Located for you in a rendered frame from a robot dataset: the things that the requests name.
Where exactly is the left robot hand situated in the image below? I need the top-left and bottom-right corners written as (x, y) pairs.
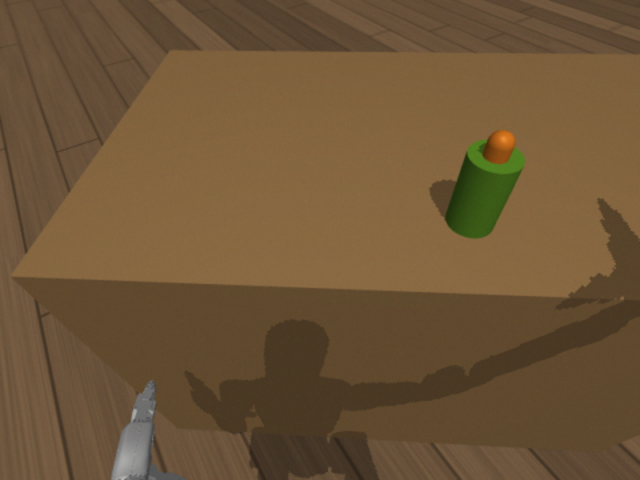
top-left (111, 380), bottom-right (186, 480)

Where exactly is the bottle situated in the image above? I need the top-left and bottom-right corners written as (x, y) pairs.
top-left (445, 130), bottom-right (525, 238)

